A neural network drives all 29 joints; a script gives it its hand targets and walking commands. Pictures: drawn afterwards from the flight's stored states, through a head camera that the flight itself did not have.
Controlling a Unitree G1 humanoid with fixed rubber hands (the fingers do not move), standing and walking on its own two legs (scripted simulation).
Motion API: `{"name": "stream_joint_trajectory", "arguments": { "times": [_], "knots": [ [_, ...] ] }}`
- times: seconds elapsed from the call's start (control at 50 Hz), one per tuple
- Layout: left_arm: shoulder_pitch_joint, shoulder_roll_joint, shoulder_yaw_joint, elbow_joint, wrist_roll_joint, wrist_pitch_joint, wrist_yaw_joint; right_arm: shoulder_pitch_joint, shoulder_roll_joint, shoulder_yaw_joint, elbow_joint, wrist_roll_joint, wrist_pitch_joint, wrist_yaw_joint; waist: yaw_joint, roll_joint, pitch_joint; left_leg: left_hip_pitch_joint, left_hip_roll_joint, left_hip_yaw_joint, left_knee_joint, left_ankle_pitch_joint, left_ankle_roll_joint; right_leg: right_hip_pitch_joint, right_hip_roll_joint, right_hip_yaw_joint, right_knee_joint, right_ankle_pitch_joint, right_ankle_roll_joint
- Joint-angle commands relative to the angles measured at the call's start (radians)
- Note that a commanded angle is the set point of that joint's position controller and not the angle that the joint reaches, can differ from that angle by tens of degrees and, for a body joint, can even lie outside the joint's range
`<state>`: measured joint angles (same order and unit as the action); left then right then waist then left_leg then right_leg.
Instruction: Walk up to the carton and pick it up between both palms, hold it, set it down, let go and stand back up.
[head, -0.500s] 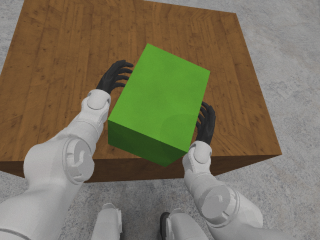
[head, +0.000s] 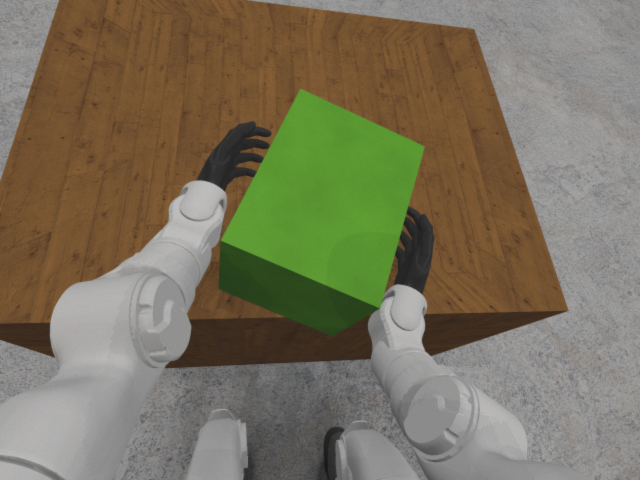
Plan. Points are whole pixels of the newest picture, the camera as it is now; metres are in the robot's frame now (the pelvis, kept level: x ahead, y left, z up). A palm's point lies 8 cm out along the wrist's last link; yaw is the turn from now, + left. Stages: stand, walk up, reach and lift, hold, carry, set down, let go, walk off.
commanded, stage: reach and lift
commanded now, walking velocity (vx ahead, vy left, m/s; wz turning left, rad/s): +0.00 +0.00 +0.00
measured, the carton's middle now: (317, 220) +0.44 -0.02 -0.05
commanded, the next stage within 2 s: none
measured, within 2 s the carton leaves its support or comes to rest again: neither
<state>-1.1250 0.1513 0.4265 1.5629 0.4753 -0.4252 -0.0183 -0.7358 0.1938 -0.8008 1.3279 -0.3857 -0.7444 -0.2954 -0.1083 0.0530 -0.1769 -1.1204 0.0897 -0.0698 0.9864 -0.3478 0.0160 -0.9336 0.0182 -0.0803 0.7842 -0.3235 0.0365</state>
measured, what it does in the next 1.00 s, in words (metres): stands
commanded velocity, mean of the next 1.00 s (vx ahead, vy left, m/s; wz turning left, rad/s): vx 0.00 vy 0.00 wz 0.00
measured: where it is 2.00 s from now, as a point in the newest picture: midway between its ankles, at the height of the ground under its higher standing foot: outside the picture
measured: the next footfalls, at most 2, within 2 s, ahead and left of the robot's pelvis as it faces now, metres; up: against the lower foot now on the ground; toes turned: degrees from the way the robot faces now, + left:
none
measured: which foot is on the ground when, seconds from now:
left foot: down 0.00-1.00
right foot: down 0.00-1.00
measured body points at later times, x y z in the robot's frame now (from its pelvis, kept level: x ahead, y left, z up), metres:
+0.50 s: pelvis -0.01 -0.01 +0.02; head +0.12 +0.02 +0.45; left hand +0.45 +0.10 +0.02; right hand +0.35 -0.16 -0.02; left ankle +0.04 +0.09 -0.68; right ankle +0.02 -0.18 -0.68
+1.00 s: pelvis +0.00 -0.02 +0.04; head +0.09 -0.01 +0.48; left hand +0.44 +0.10 +0.06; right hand +0.36 -0.16 +0.02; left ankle +0.04 +0.09 -0.68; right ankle +0.02 -0.18 -0.68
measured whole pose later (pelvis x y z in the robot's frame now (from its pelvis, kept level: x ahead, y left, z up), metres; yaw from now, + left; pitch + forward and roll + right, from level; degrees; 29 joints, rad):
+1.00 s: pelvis +0.00 -0.02 +0.04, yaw +1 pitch +20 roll -4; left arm -0.98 0.11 0.20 1.62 0.13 -0.53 0.04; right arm -0.58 0.16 -0.49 1.16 -0.24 -0.56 -0.26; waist -0.06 0.05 -0.16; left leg -0.80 0.08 -0.01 0.67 -0.21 0.00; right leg -0.67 0.00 -0.03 0.54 -0.21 0.04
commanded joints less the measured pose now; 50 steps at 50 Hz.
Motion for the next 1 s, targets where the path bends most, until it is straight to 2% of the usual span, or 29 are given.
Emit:
{"name": "stream_joint_trajectory", "arguments": {
  "times": [0.0,0.12,0.24,0.4,0.72,0.74,0.84,0.98],
  "knots": [
    [-0.258,-0.706,-0.146,0.150,0.080,-0.026,-0.127,-0.540,0.543,0.311,0.106,-0.165,-0.008,0.154,-0.019,0.193,-0.638,0.733,-0.034,0.033,-0.045,0.507,-0.122,-0.032,0.071,-0.086,-0.110,0.245,-0.098],
    [-0.256,-0.719,-0.183,0.143,0.035,-0.060,-0.117,-0.555,0.541,0.353,0.076,-0.148,-0.010,0.168,-0.011,0.170,-0.650,0.747,-0.036,0.034,-0.082,0.516,-0.118,0.022,0.072,-0.079,-0.145,0.260,-0.097],
    [-0.258,-0.716,-0.206,0.146,-0.007,-0.088,-0.111,-0.557,0.544,0.389,0.049,-0.139,0.001,0.176,-0.002,0.140,-0.635,0.736,-0.042,0.047,-0.131,0.470,-0.105,0.081,0.064,-0.065,-0.184,0.248,-0.093],
    [-0.283,-0.716,-0.256,0.126,-0.072,-0.125,-0.106,-0.569,0.549,0.435,-0.002,-0.122,0.014,0.181,-0.006,0.132,-0.658,0.731,-0.047,0.059,-0.178,0.423,-0.097,0.140,0.056,-0.051,-0.217,0.249,-0.093],
    [-0.260,-0.724,-0.329,0.078,-0.190,-0.174,-0.109,-0.573,0.597,0.612,-0.184,-0.065,0.072,0.198,0.017,0.040,-0.673,0.712,-0.067,0.088,-0.278,0.372,-0.055,0.354,0.036,-0.007,-0.262,0.338,-0.065],
    [-0.257,-0.724,-0.329,0.080,-0.195,-0.175,-0.108,-0.579,0.598,0.625,-0.198,-0.058,0.078,0.201,0.026,0.039,-0.670,0.709,-0.068,0.089,-0.285,0.365,-0.052,0.364,0.034,-0.004,-0.263,0.336,-0.064],
    [-0.257,-0.713,-0.330,0.057,-0.205,-0.171,-0.109,-0.543,0.607,0.662,-0.201,-0.038,0.116,0.200,0.023,0.028,-0.622,0.723,-0.071,0.095,-0.313,0.347,-0.045,0.405,0.026,0.005,-0.276,0.341,-0.057],
    [-0.236,-0.748,-0.364,-0.011,-0.222,-0.144,-0.099,-0.521,0.604,0.720,-0.222,0.015,0.159,0.201,0.026,0.048,-0.582,0.815,-0.063,0.086,-0.336,0.416,-0.061,0.417,0.033,0.001,-0.307,0.351,-0.066]
  ]
}}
